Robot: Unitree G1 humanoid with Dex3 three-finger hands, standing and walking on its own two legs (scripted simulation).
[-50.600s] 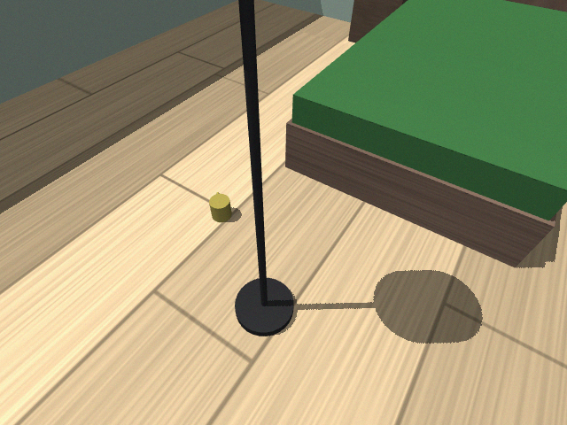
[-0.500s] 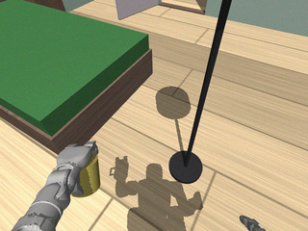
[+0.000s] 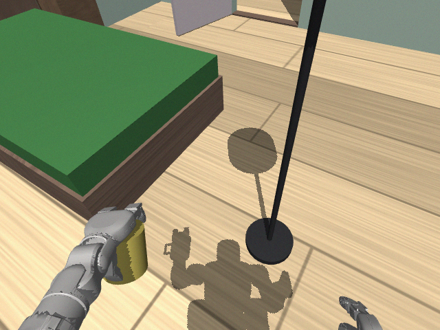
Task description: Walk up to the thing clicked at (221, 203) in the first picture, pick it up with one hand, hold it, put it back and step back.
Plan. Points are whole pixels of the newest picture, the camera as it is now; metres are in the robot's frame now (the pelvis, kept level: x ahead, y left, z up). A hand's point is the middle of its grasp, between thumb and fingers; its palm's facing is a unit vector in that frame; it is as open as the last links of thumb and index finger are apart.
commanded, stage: hold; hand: left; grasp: from above
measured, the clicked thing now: (114, 250) +0.30 +0.24 -0.06
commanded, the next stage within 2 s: crouch in 0.90 s
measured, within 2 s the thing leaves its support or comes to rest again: neither
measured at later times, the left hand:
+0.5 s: hand (116, 245) +0.29 +0.22 -0.02, palm faces -0.45 -0.07 -0.89, open 13.4 cm
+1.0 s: hand (114, 238) +0.31 +0.23 -0.02, palm faces -0.45 -0.07 -0.89, open 13.4 cm
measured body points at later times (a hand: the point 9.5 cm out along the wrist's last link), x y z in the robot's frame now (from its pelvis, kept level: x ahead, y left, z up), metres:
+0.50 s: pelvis +0.00 +0.00 +0.01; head +0.01 -0.03 +0.46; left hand +0.31 +0.22 +0.03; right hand +0.15 -0.25 -0.11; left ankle +0.02 +0.13 -0.73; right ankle +0.02 -0.14 -0.73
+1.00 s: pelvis +0.02 +0.00 +0.01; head +0.03 -0.02 +0.46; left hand +0.33 +0.23 +0.03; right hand +0.16 -0.25 -0.11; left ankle +0.02 +0.13 -0.73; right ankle +0.02 -0.14 -0.73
